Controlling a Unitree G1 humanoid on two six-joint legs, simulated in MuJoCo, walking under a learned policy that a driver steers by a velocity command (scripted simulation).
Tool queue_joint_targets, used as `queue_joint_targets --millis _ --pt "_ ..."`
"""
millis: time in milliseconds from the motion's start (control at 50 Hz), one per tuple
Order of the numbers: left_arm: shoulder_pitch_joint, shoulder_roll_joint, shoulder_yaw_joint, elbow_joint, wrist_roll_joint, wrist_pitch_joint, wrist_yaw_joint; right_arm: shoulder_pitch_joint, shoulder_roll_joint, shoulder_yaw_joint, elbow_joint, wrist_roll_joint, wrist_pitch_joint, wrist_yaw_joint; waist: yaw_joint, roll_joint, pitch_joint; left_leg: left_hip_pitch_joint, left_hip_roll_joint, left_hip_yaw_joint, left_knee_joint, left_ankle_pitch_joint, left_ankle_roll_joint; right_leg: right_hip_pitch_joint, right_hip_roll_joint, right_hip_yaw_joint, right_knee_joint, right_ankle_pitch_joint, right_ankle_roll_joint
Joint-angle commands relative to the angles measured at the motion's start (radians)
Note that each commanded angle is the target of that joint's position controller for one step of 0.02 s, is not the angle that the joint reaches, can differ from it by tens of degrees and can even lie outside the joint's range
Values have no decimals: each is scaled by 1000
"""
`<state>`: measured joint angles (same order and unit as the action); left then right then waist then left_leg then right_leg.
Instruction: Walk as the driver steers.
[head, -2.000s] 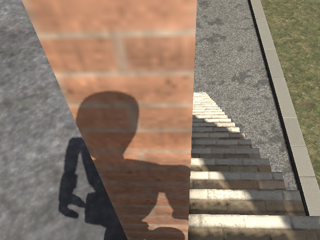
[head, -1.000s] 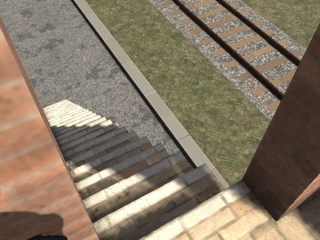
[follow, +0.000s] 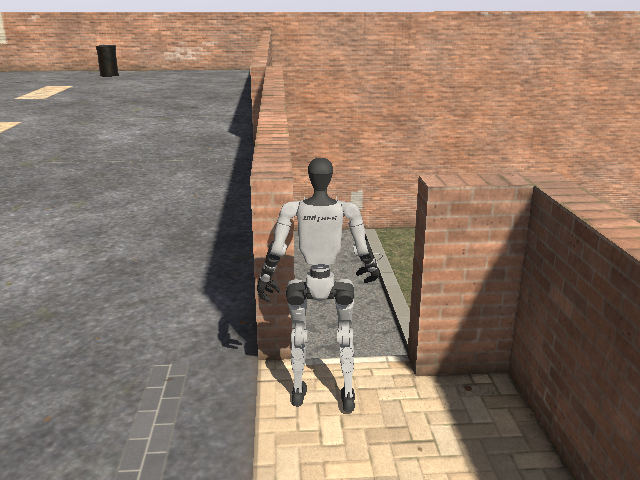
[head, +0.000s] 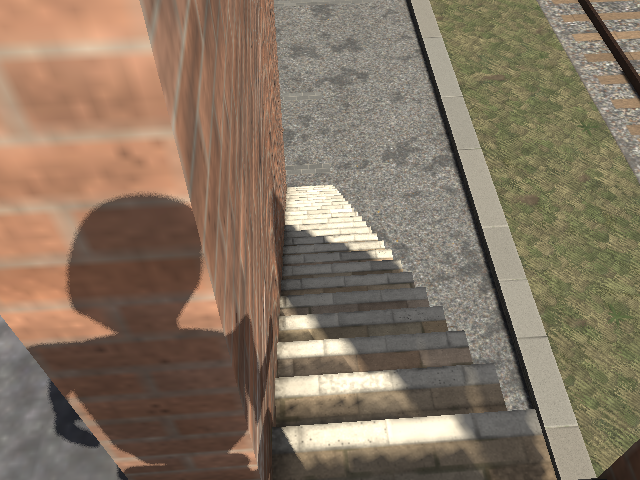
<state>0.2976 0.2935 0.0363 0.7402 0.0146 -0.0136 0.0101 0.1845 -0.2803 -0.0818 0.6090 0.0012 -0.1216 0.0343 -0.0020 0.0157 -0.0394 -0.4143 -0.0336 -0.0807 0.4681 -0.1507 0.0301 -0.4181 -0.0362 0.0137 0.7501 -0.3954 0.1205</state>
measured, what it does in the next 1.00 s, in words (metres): steps on the spot: right foot, then left foot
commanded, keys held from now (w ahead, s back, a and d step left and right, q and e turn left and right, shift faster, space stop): no key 1.00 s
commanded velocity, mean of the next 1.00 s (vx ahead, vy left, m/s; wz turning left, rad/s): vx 0.01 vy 0.00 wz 0.07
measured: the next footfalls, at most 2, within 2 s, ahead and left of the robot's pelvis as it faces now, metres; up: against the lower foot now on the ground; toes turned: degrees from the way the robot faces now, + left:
right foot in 0.04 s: +0.01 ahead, -0.14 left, +0.00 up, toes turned -1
left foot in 0.30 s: -0.01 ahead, +0.11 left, +0.00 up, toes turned +3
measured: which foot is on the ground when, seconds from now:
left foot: down 0.00-0.06, up 0.08-0.28, down 0.30-1.00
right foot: up 0.00-0.02, down 0.04-1.00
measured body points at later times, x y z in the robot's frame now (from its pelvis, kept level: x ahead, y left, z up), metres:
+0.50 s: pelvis -0.03 -0.03 -0.02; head -0.01 -0.03 +0.43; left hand +0.15 +0.22 -0.09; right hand +0.13 -0.26 -0.12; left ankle -0.05 +0.11 -0.74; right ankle -0.03 -0.14 -0.74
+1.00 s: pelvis -0.04 -0.03 -0.01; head -0.02 -0.03 +0.44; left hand +0.10 +0.24 -0.10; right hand +0.16 -0.25 -0.09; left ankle -0.05 +0.11 -0.74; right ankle -0.03 -0.14 -0.74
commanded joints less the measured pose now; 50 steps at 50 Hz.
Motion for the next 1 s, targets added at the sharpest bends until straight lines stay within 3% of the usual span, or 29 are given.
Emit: queue_joint_targets --millis 20,40,60,80,100,120,140,160,180,200,220,240,260,280,300,320,340,360,400,440,580,1000 --pt "95 57 2 -20 -36 -22 -15 -29 -101 -10 -71 18 7 12 32 50 -67 25 227 -249 -41 12 189 138 29 -80 -269 173 -43" --pt "83 69 1 -34 -46 -35 -22 6 -84 2 -53 6 17 18 30 50 -90 0 204 -256 -13 47 168 209 23 -70 -310 271 -91" --pt "96 98 7 -61 -43 -52 -22 33 -38 23 -51 -2 23 16 43 10 -129 -42 144 -217 89 -38 94 288 -74 33 -346 422 -204" --pt "21 234 33 -94 -32 -74 -22 70 -1 29 -95 -28 10 5 -19 -203 -84 -228 -17 -29 252 -301 -75 299 -354 381 -428 671 -509" --pt "15 196 38 -101 26 -85 -13 -24 -90 10 -89 -31 14 -12 60 -99 -67 -275 16 -39 484 -443 -129 252 -429 472 -465 595 -555" --pt "14 177 40 -105 21 -99 -11 -54 -117 0 -77 -26 17 -31 66 -85 -74 -283 8 -47 634 -419 -136 253 -379 395 -487 553 -507" --pt "-71 119 21 -124 9 -111 -23 -34 -145 -8 -59 -27 19 -53 23 -107 -55 -252 12 -69 735 -374 -143 201 -310 314 -485 515 -429" --pt "-147 49 -4 -147 -8 -115 -35 -12 -135 -8 -47 -28 22 -69 -5 -128 -43 -220 10 -100 766 -322 -155 172 -254 241 -475 546 -381" --pt "-218 9 -16 -166 -24 -114 -42 17 -98 11 -37 -34 19 -61 -31 -89 -45 -177 33 -89 757 -256 -165 157 -218 175 -451 573 -336" --pt "-285 -10 -29 -188 -38 -112 -59 82 -67 23 -10 -26 18 -39 -72 -66 -56 -89 70 -54 676 -211 -185 118 -172 98 -417 581 -280" --pt "-318 -2 -31 -193 -50 -112 -73 128 -32 37 15 -15 23 -10 -90 -43 -57 -8 111 4 500 -182 -210 101 -118 21 -369 569 -222" --pt "-253 20 -26 -161 -61 -105 -84 122 13 55 30 -5 33 22 -49 -63 -49 48 124 43 320 -195 -225 121 -86 -4 -314 553 -190" --pt "-180 32 -23 -120 -75 -84 -106 115 28 65 42 19 39 50 -28 -45 -32 115 108 58 143 -67 -211 140 -80 13 -260 511 -177" --pt "-117 50 -10 -91 -72 -61 -125 98 2 60 40 38 40 56 -8 -63 -22 164 80 83 71 37 -178 153 -87 43 -229 490 -175" --pt "-86 59 3 -82 -61 -50 -134 89 -51 50 21 40 30 43 10 -95 -52 184 78 73 77 122 -130 177 -118 81 -209 515 -186" --pt "-39 43 7 -92 -51 -58 -127 30 -127 38 -21 36 14 23 59 -42 -96 179 110 23 110 314 -51 200 -112 88 -192 497 -173" --pt "41 72 21 -85 -27 -74 -98 -75 -164 28 -51 25 5 14 123 3 -112 124 114 1 149 263 17 224 -78 29 -182 494 -166" --pt "-37 99 29 -98 -27 -81 -82 -62 -135 30 -55 9 1 10 75 -25 -106 57 122 -5 118 146 13 265 -64 -10 -154 415 -160" --pt "-180 55 23 -150 -29 -80 -80 -54 -96 44 -49 27 4 11 49 -26 -41 25 118 -13 84 -60 -17 188 -69 -12 -174 248 -158" --pt "-204 37 17 -164 -37 -82 -87 -24 -89 50 -44 37 10 25 35 -30 2 25 116 -36 67 -104 -22 140 -65 -7 -196 207 -148" --pt "-206 65 28 -181 -30 -83 -79 -6 -96 59 -63 28 11 30 21 -8 -26 66 103 -23 74 -82 -20 143 -57 -10 -195 249 -147" --pt "-146 92 16 -189 -25 -85 -70 -43 -119 66 -105 19 12 27 17 -4 -31 93 96 -12 85 -63 -17 128 -50 -17 -209 245 -135"
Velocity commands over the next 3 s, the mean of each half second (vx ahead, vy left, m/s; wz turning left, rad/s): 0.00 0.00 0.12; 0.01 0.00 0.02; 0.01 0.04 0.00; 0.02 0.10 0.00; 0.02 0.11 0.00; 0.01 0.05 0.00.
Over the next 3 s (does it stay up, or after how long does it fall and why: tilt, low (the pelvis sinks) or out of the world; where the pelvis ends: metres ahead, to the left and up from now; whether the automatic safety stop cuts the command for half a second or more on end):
stays up -0.02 0.12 0.00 its command is cut before an obstacle after 1.2 s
